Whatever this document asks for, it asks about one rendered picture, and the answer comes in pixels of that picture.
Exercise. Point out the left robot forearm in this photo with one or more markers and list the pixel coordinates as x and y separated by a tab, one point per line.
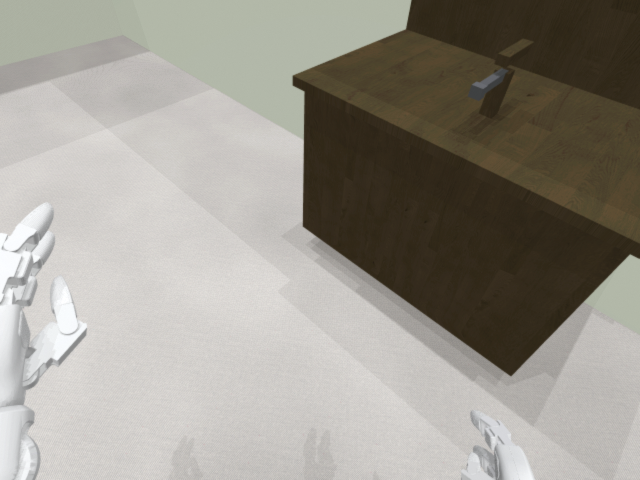
19	453

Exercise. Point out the tap lever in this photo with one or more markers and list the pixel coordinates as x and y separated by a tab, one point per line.
478	89

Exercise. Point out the counter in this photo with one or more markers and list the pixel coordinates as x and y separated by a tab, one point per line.
495	218

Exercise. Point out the left robot hand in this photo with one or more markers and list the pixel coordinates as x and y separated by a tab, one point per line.
21	258

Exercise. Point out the right robot hand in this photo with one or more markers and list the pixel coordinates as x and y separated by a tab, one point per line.
509	462

